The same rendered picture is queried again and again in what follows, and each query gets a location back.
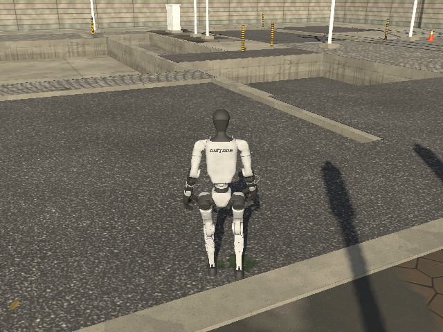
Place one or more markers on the robot right upper arm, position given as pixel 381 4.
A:
pixel 242 145

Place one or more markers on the robot left upper arm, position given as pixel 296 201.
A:
pixel 199 146

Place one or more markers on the right robot thigh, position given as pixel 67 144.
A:
pixel 238 203

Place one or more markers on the left robot thigh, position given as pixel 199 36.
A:
pixel 205 206

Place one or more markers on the robot right forearm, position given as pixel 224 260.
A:
pixel 250 181

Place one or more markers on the right robot hand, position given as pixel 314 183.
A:
pixel 253 194

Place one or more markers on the robot left forearm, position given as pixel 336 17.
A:
pixel 190 184

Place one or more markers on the left robot hand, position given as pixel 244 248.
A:
pixel 187 200

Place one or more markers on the robot thigh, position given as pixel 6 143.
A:
pixel 205 206
pixel 238 203

